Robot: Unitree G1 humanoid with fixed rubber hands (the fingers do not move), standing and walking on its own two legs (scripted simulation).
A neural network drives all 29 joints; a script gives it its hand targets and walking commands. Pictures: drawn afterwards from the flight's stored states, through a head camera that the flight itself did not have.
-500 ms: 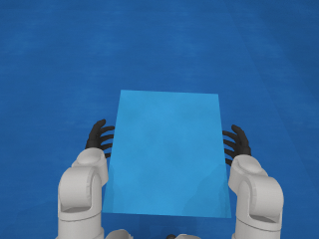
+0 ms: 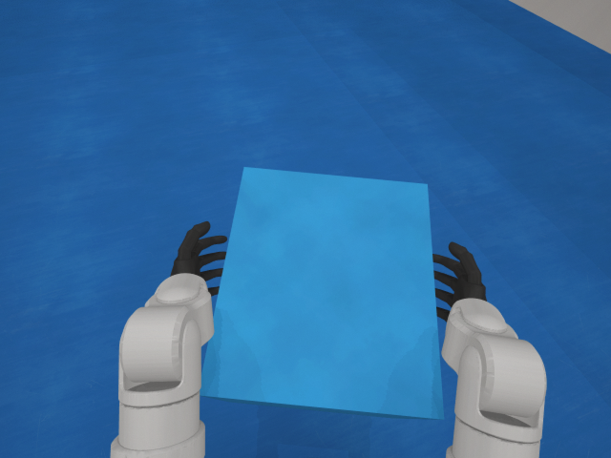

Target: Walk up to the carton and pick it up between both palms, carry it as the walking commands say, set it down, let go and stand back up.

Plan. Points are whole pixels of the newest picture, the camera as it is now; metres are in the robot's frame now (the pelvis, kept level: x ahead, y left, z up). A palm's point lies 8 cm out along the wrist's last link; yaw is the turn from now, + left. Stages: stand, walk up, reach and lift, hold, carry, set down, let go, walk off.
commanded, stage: carry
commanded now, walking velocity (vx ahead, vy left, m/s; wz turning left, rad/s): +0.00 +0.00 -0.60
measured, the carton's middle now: (322, 299) +0.31 +0.00 +0.02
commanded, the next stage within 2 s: none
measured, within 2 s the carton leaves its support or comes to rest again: neither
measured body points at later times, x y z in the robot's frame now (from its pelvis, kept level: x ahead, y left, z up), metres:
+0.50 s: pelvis -0.02 +0.03 +0.01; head -0.01 +0.04 +0.46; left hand +0.28 +0.13 +0.10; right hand +0.22 -0.18 +0.11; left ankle -0.02 +0.14 -0.72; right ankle +0.01 -0.07 -0.69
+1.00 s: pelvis -0.04 -0.02 +0.01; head -0.02 -0.05 +0.45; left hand +0.27 -0.04 +0.08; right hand +0.09 -0.30 +0.07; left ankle +0.02 +0.13 -0.63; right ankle -0.04 -0.09 -0.72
